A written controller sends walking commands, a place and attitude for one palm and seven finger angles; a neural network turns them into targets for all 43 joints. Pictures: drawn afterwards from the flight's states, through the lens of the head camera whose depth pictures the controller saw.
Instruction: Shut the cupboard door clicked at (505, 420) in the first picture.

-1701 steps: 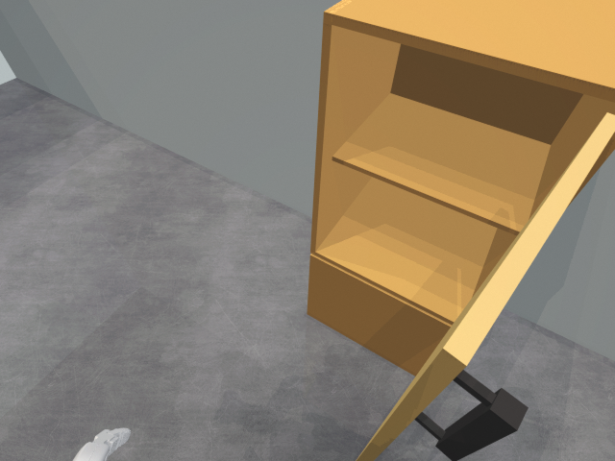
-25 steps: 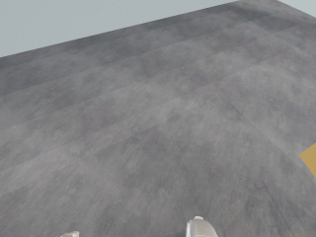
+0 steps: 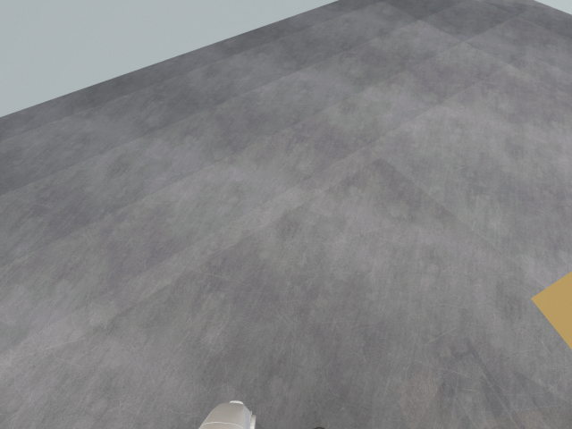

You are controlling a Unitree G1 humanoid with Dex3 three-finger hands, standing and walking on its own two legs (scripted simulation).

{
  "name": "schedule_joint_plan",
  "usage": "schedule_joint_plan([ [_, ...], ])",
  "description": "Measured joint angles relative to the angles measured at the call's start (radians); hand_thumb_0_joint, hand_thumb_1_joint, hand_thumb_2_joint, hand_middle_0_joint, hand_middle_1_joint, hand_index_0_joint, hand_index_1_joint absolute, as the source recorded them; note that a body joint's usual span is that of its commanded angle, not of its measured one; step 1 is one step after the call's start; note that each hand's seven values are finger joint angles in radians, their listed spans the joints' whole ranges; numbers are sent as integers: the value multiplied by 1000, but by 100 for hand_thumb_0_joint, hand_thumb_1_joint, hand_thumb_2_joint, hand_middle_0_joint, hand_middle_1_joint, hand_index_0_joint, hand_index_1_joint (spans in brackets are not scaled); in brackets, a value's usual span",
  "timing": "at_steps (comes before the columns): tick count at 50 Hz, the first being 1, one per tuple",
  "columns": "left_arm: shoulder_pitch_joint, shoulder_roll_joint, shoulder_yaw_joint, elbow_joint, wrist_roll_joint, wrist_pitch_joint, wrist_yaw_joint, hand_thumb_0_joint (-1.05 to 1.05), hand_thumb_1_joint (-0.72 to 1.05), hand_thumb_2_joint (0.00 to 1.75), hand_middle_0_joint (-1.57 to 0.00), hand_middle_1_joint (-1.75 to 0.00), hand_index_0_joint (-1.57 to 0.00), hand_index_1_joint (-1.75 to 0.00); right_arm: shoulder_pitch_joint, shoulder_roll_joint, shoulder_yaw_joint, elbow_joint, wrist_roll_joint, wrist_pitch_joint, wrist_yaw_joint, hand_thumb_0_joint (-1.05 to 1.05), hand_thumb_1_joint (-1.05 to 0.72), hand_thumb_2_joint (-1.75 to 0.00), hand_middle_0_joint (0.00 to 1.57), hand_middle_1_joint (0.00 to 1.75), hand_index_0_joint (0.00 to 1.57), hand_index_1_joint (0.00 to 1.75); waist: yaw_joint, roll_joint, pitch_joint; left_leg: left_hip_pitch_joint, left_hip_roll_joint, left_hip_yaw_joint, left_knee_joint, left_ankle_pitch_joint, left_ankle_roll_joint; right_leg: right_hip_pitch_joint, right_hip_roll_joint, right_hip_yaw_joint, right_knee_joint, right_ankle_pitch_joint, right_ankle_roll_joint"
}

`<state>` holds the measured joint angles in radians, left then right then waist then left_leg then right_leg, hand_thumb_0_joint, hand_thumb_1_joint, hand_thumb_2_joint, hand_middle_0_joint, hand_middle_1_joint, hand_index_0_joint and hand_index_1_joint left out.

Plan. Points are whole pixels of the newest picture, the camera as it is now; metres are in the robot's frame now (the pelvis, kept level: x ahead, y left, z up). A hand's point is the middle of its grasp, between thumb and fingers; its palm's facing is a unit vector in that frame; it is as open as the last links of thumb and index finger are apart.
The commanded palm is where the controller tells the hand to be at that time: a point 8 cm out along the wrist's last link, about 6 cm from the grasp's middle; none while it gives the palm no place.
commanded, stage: turn to face it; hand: left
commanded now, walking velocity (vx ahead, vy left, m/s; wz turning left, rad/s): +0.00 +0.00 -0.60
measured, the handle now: out of the picture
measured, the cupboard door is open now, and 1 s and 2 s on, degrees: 73 73 73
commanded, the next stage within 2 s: take the last steps up to it in 1.84 s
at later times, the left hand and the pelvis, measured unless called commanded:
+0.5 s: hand (140, 403) +0.16 +0.25 -0.16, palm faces -0.27 -0.94 -0.22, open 7.4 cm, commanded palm none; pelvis +0.02 +0.06 +0.01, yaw -20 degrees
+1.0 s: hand (203, 387) +0.19 +0.16 -0.17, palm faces -0.56 -0.81 -0.20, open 7.4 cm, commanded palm none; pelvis +0.01 +0.05 -0.01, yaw -35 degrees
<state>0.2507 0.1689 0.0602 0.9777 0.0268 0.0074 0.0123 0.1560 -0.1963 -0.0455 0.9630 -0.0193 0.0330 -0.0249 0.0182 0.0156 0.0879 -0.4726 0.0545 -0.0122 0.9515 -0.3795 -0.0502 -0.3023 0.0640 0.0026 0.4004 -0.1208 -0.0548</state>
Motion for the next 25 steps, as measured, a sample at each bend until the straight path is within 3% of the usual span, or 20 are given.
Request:
schedule_joint_plan([
  [5,15,12,10,-6,4,19,-8,1,91,90,-21,-30,-21,-30,-41,8,3,-35,8,-1,-1,0,-91,-89,20,30,20,29,25,-21,-20,60,-21,-3,-179,-11,1,-7,12,57,34,-19,24],
  [8,21,26,17,-17,-3,36,-11,1,91,90,-21,-30,-21,-30,-41,13,11,-60,10,-20,-3,0,-91,-89,20,30,20,29,25,-33,-41,150,-28,1,-382,82,17,-38,22,90,100,-52,51],
  [10,3,43,24,-17,-8,52,-16,1,91,90,-21,-30,-20,-30,-39,24,18,-70,1,-26,-5,0,-90,-89,20,30,20,29,24,-53,-33,159,-33,29,-376,115,57,-87,16,88,242,-225,60],
  [12,-10,60,33,-28,-1,62,-26,1,91,90,-20,-30,-20,-30,-27,31,29,-80,-7,-25,-7,0,-90,-89,20,30,20,29,26,-58,-27,187,-19,60,-400,118,80,-148,10,54,435,-308,76],
  [14,-21,77,42,-42,3,65,-37,1,91,90,-20,-30,-20,-30,-11,32,35,-84,-12,-21,-10,0,-90,-89,20,30,20,30,23,-54,-25,213,-3,82,-440,130,87,-196,-5,25,599,-311,92],
  [17,-29,99,53,-64,3,67,-45,1,91,90,-20,-30,-20,-30,7,27,36,-81,-12,-17,-13,0,-90,-89,20,30,21,30,24,-47,-25,239,18,122,-481,145,90,-227,-40,6,721,-269,113],
  [20,-33,113,57,-73,2,73,-46,1,91,90,-20,-30,-20,-30,24,21,29,-75,-11,-21,-13,0,-90,-89,20,30,21,30,16,-40,-26,251,34,165,-495,144,92,-216,-74,1,720,-245,127],
  [25,-58,116,52,-76,3,84,-47,1,91,90,-20,-30,-20,-30,61,7,16,-56,-13,-27,-8,0,-90,-89,20,30,21,30,-11,-26,-18,256,64,232,-479,125,87,-153,-110,-23,584,-268,127],
])
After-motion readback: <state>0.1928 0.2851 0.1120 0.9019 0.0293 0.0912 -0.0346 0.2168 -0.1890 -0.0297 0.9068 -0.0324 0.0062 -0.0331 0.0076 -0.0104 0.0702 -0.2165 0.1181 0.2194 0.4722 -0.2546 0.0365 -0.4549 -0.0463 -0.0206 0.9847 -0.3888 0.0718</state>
